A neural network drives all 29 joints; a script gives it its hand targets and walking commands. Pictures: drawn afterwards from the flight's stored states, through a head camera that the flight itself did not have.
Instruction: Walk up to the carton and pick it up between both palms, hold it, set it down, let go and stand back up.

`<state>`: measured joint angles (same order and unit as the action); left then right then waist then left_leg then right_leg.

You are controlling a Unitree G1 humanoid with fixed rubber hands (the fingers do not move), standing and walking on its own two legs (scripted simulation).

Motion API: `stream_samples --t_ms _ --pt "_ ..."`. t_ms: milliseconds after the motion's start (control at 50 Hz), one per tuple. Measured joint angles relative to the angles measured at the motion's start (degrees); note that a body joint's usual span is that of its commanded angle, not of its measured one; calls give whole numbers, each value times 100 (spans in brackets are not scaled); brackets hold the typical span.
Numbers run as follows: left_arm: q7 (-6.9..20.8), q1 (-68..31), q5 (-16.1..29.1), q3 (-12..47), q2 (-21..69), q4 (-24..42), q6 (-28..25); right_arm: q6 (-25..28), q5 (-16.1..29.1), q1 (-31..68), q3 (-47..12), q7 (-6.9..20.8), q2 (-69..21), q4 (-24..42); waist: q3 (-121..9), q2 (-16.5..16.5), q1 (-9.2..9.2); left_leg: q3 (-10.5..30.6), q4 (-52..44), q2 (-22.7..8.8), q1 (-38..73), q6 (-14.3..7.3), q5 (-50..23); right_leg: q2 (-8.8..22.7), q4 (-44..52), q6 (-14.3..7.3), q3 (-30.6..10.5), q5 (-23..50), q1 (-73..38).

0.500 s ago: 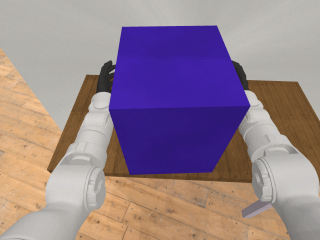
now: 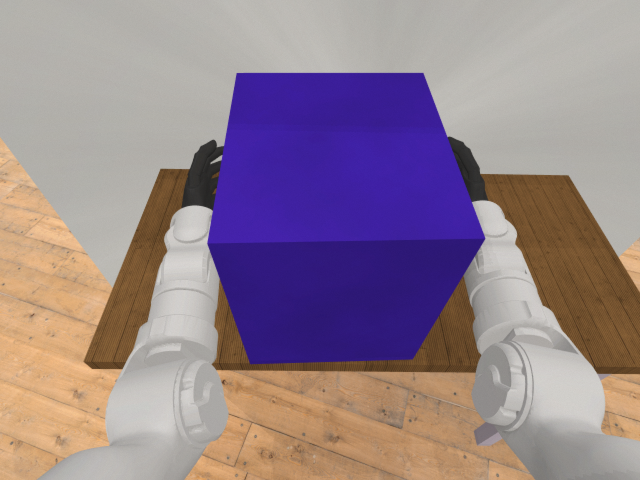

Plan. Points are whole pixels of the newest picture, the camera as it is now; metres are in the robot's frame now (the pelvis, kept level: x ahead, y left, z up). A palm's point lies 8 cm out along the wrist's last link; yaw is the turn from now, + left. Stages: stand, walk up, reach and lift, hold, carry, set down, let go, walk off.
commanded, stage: reach and lift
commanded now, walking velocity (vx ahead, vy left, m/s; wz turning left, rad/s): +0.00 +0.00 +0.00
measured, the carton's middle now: (331, 227) +0.43 +0.02 +0.07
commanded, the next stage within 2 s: none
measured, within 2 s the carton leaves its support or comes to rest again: leaves its support in 1.28 s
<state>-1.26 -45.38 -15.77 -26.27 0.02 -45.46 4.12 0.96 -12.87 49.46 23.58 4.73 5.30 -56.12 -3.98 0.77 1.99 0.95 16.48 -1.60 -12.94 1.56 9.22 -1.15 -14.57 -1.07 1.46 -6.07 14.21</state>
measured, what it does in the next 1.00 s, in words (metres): stands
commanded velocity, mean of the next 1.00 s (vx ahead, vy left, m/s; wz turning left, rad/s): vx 0.00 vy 0.00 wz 0.00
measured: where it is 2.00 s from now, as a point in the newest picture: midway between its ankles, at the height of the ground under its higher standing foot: outside the picture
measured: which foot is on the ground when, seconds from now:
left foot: down 0.00-1.00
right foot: down 0.00-1.00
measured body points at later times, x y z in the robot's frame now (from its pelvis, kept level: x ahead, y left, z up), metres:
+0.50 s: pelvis +0.02 +0.01 +0.00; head +0.03 +0.03 +0.45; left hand +0.43 +0.19 +0.11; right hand +0.45 -0.15 +0.12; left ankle -0.02 +0.13 -0.75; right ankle +0.01 -0.10 -0.75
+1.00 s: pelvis +0.01 +0.01 +0.00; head +0.03 +0.02 +0.45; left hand +0.42 +0.19 +0.11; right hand +0.44 -0.15 +0.12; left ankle -0.02 +0.13 -0.75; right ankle +0.01 -0.10 -0.75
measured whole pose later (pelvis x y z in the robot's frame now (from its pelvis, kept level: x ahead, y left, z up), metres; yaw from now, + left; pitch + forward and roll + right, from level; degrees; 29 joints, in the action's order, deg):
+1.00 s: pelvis +0.01 +0.01 +0.00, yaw +1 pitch +3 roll -1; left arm -2.6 -39.2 -14.1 -20.7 0.5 -33.6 12.6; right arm 1.3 -6.8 44.3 17.4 3.8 5.1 -50.6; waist -1.3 1.0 0.3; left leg 0.1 17.4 -1.5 -9.5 0.9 10.9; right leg -0.5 -14.3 -0.5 2.7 -7.5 9.9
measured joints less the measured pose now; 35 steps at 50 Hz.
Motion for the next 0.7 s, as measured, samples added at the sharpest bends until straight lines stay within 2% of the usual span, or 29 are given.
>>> stream_samples --t_ms 160,320,700 --pt "136 310 -161 8 170 653 372 -51 -74 -264 121 207 -113 334 285 107 -18 -113 -72 37 507 -59 93 46 -62 53 -71 -141 -420" --pt "-10 426 -127 191 233 988 780 -125 87 -328 24 293 -49 348 245 130 -32 -168 38 20 443 -81 212 39 -20 78 -86 -169 -416" --pt "-91 537 -51 376 180 1118 722 98 433 -440 -363 75 1 439 330 42 -74 -164 96 4 453 -81 210 48 -14 68 16 -160 -486"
